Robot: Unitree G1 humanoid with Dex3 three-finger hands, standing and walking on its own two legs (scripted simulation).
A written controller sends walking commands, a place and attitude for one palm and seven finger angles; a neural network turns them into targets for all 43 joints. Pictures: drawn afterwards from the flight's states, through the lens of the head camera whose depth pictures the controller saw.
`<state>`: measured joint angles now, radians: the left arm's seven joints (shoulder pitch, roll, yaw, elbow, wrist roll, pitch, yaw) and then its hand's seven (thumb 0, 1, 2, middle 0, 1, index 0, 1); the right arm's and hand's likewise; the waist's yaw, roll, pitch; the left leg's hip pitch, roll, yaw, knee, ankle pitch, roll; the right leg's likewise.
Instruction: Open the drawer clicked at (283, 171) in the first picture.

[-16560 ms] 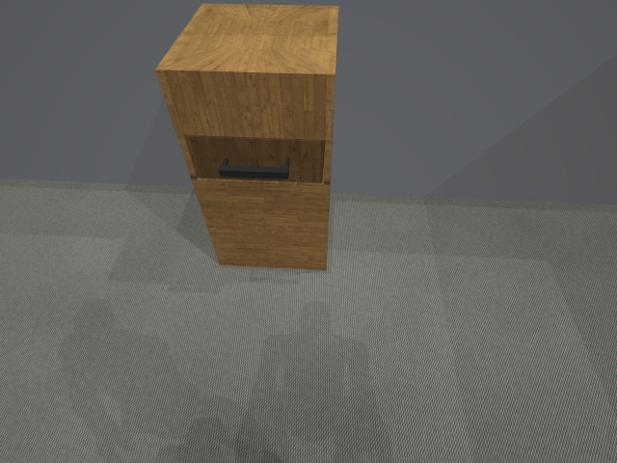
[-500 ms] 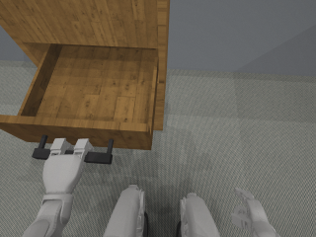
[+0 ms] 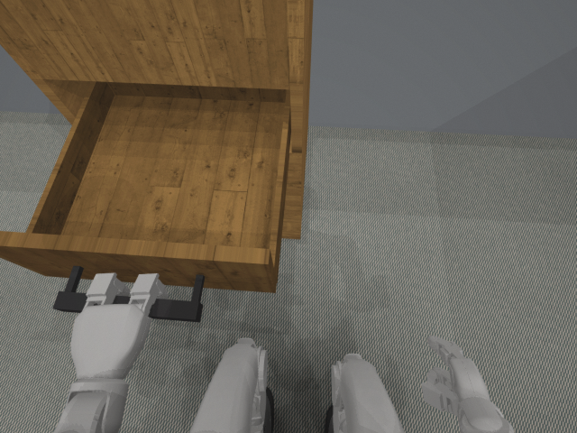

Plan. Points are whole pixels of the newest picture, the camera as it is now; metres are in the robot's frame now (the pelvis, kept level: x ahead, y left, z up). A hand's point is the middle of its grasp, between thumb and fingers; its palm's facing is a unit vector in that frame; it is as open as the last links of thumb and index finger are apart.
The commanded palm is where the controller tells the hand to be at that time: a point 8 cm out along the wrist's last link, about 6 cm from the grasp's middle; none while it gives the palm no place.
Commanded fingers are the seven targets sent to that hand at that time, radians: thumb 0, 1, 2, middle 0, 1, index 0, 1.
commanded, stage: pull the drawer open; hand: left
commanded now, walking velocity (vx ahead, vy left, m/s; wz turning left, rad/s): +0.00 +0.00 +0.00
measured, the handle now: (133, 291) +0.29 +0.25 -0.05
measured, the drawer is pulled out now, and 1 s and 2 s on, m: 0.28 0.30 0.30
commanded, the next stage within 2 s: open the thumb to release the handle in 0.60 s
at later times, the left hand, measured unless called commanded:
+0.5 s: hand (130, 351) +0.22 +0.24 -0.07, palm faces -0.08 -0.08 -0.99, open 5.8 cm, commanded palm +0.18 +0.24 -0.02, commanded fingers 0.00 0.90 0.90 -0.40 -1.35 -0.40 -1.35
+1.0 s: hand (128, 344) +0.23 +0.25 -0.07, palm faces -0.04 -0.06 -1.00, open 7.9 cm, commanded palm +0.21 +0.24 -0.02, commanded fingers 0.00 -0.22 0.42 -0.32 -1.23 -0.32 -1.23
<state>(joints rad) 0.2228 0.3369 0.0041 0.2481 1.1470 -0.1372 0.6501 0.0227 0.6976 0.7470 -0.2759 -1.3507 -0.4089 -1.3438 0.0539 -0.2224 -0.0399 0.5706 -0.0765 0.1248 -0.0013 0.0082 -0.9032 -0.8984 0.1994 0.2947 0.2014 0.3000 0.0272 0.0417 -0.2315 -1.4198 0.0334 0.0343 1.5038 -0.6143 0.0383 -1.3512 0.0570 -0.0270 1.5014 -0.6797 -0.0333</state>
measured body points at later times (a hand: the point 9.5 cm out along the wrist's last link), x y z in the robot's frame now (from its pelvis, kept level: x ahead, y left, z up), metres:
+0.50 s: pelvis -0.01 +0.00 -0.01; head +0.14 -0.01 +0.42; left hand +0.22 +0.24 -0.01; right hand +0.21 -0.22 -0.14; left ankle +0.04 +0.10 -0.57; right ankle +0.01 -0.11 -0.57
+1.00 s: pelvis -0.02 -0.01 -0.01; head +0.13 -0.01 +0.42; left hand +0.22 +0.25 -0.02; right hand +0.19 -0.23 -0.15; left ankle +0.04 +0.10 -0.57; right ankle +0.01 -0.11 -0.57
